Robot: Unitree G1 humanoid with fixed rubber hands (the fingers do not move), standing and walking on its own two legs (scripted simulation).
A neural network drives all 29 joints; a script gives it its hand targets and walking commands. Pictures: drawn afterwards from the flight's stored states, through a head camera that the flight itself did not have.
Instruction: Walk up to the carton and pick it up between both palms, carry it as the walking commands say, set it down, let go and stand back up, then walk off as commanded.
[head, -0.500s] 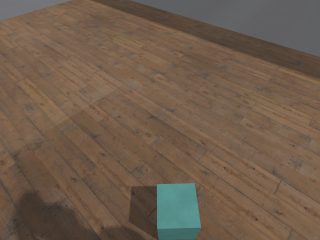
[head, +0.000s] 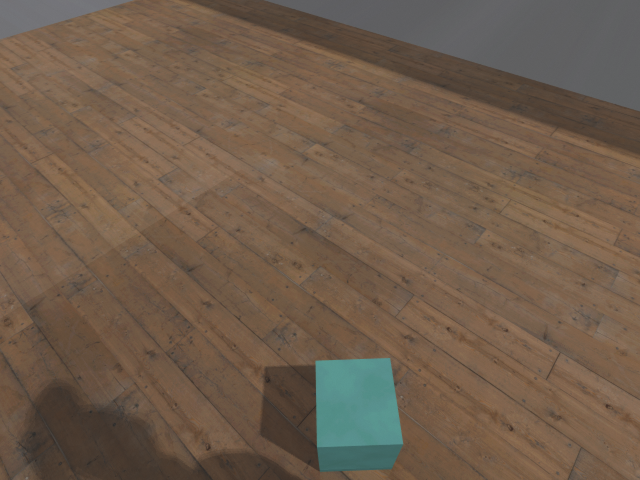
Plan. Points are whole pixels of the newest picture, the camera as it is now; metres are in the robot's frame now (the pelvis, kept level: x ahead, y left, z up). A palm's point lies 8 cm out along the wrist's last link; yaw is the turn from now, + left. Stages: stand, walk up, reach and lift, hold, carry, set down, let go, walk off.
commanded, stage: stand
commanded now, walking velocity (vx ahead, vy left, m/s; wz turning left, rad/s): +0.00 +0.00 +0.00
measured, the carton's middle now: (354, 416) +0.40 -0.04 -0.64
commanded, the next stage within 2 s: walk off in 0.14 s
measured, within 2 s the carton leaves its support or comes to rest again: neither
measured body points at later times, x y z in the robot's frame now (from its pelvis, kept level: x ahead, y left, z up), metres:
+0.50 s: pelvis -0.03 +0.02 -0.01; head -0.01 +0.01 +0.44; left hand -0.04 +0.24 -0.16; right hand -0.08 -0.22 -0.16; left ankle -0.08 +0.11 -0.73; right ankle +0.01 -0.14 -0.73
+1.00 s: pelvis -0.15 +0.14 +0.00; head -0.13 +0.14 +0.45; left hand -0.08 +0.40 -0.14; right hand -0.09 -0.11 -0.15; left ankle -0.09 +0.20 -0.73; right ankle -0.22 +0.06 -0.69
